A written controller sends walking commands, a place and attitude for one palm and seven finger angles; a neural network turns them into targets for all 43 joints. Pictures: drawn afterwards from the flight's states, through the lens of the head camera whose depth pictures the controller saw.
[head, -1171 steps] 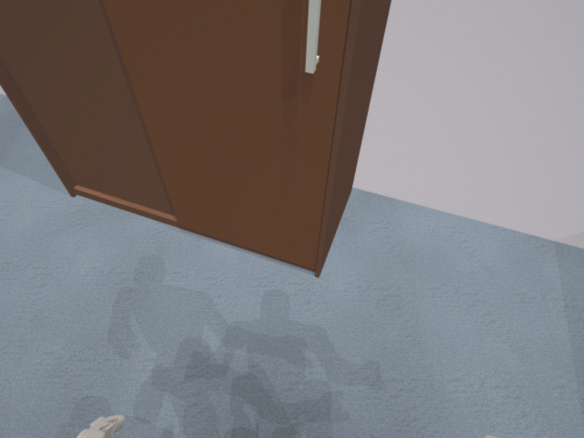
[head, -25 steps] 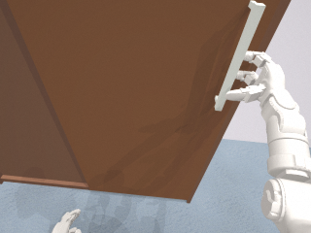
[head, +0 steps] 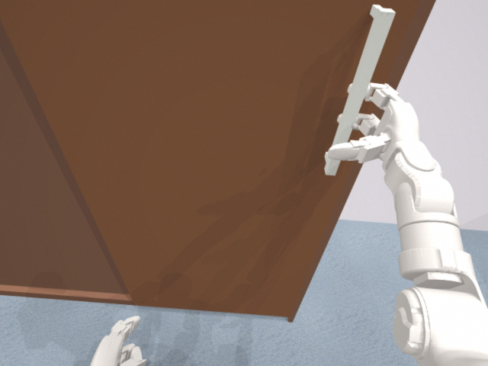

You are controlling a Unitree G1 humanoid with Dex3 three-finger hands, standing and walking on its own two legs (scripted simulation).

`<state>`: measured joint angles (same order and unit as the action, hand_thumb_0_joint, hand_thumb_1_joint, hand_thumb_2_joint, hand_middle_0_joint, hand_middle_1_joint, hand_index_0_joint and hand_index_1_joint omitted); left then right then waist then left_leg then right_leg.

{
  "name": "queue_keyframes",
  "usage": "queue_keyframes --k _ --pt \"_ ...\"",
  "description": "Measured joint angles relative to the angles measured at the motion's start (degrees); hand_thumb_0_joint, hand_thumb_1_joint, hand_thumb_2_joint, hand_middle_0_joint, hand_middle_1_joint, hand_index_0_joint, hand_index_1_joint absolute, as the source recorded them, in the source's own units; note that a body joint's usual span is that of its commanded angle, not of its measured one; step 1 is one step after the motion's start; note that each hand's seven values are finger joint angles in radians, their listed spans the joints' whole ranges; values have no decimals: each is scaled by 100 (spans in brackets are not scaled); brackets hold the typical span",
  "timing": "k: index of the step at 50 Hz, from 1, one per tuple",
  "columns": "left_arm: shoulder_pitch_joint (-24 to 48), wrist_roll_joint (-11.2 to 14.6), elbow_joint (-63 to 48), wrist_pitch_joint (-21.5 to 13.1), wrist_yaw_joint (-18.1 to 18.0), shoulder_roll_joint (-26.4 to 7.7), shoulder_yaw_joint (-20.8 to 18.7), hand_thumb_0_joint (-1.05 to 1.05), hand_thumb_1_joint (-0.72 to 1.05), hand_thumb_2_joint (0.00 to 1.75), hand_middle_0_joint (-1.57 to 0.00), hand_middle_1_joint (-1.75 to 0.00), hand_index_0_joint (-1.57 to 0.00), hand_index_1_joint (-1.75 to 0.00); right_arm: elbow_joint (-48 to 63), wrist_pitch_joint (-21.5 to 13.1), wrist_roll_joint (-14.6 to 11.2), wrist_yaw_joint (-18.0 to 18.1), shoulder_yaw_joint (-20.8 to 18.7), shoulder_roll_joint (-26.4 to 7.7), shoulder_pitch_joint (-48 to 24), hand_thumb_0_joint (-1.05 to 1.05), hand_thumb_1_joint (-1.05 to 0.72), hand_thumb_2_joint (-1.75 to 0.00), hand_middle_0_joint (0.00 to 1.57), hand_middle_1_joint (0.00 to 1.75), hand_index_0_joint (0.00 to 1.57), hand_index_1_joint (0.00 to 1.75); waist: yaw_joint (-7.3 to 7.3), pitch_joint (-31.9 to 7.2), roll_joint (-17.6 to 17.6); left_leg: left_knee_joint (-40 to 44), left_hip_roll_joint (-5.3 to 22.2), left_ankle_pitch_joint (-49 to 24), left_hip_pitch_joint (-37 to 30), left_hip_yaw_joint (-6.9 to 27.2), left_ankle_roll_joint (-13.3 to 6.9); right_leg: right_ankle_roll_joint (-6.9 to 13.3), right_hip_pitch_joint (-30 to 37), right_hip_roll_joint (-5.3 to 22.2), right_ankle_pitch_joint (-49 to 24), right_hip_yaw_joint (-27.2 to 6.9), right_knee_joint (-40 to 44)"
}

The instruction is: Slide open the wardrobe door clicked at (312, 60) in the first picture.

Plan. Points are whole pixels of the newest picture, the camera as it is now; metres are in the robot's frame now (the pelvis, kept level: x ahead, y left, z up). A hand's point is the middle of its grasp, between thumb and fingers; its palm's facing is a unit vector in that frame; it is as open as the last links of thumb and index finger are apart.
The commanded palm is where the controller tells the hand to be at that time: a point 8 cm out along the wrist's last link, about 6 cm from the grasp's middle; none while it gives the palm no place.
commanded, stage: slide the fingers in behind the handle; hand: right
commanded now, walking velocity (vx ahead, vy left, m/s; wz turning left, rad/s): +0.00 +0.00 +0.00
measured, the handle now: (349, 102) +0.48 -0.14 +0.24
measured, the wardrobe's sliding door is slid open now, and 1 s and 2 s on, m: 0.00 0.00 0.00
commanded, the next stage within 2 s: grip the handle and tug to test in 1.04 s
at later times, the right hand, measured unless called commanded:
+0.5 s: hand (353, 129) +0.41 -0.13 +0.23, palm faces +0.05 +1.00 +0.01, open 14.3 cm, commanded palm +0.39 -0.17 +0.22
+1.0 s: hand (345, 128) +0.42 -0.12 +0.23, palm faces +0.05 +1.00 +0.00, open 14.4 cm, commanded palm +0.39 -0.16 +0.22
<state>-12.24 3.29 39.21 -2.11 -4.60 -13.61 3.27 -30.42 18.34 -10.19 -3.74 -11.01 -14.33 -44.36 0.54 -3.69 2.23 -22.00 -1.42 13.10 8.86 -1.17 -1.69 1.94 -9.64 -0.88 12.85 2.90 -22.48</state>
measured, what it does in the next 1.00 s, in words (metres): stands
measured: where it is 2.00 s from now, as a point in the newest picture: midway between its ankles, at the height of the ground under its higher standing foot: outside the picture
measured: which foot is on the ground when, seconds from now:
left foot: down 0.00-1.00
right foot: down 0.00-1.00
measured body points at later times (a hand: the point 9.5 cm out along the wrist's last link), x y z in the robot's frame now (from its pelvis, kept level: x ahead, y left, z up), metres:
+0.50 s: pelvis +0.00 +0.00 +0.00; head -0.02 +0.02 +0.45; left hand +0.16 +0.24 -0.10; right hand +0.40 -0.19 +0.23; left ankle -0.02 +0.10 -0.74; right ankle -0.01 -0.10 -0.74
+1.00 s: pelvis +0.00 +0.01 +0.00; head -0.02 +0.02 +0.45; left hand +0.17 +0.23 -0.10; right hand +0.41 -0.18 +0.23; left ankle -0.02 +0.10 -0.74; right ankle -0.01 -0.10 -0.74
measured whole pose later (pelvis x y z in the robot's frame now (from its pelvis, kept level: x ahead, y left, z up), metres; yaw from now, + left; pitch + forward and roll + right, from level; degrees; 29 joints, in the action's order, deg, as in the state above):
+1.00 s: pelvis +0.00 +0.01 +0.00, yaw -1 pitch -1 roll +0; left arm -11.2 2.7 40.0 -1.5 -4.3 -13.2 3.2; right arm -25.9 20.5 -9.5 0.3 -8.6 -11.5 -42.9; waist 1.4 -2.9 2.3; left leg -21.4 -1.5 13.4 7.2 -1.8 -2.1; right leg 1.5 -8.0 -0.8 12.8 2.2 -21.7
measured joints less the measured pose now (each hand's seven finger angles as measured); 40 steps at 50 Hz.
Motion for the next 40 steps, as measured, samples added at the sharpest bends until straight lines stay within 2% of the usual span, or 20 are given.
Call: queue_keyframes --k 5,13,30,40 --pt "-16 -16 16 85 0 23 14 1 90 90 -21 -30 -20 -30 199 89 10 78 -15 79 135 -1 50 -30 30 119 29 119 7 20 -31 17 -10 6 -68 18 -5 -4 78 9 9 17 22" --pt "8 -25 17 144 -38 1 2 1 90 90 -21 -30 -20 -30 348 215 12 125 -49 16 191 -1 50 -30 29 118 29 119 -14 68 -45 82 -40 -30 -128 27 -22 -21 128 38 -5 24 55" --pt "45 -22 88 50 -29 -36 -54 1 90 90 -20 -30 -20 -30 479 283 80 374 181 152 152 -1 50 -30 23 116 22 117 62 117 -10 82 -25 -14 -159 -70 -41 -42 124 21 -25 -74 53" --pt "147 -62 157 32 -15 23 5 1 90 90 -20 -30 -20 -30 283 280 -8 300 245 230 -33 -1 50 -30 24 118 25 118 96 93 4 65 -1 1 -113 -108 -39 -40 76 -3 -37 -111 58"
